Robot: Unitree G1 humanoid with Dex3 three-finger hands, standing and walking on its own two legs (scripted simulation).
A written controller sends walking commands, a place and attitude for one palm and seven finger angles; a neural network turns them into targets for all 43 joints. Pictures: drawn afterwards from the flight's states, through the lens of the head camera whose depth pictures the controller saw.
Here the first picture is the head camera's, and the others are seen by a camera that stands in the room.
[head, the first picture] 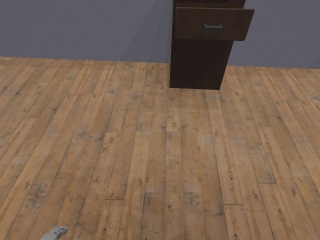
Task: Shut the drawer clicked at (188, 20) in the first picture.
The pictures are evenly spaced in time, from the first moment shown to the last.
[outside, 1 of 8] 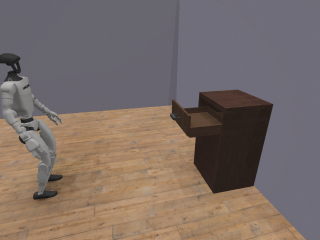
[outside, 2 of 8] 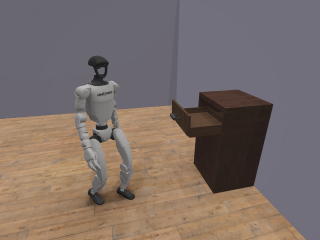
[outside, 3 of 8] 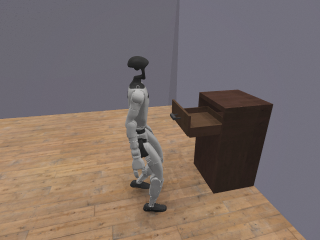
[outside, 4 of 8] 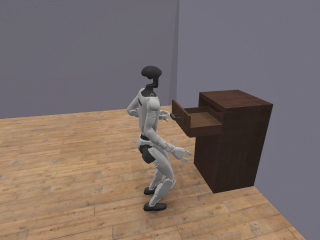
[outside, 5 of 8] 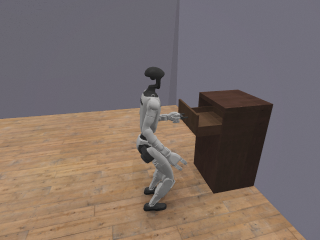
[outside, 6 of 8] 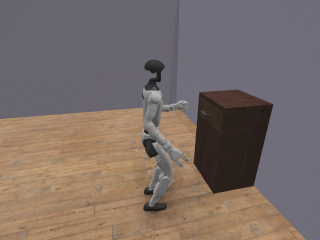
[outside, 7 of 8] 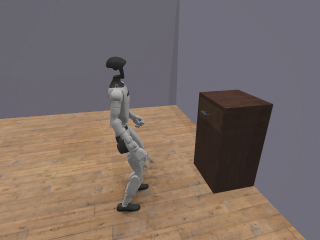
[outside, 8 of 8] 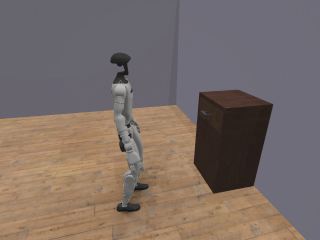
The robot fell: no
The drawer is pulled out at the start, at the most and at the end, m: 0.30 0.30 0.00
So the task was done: yes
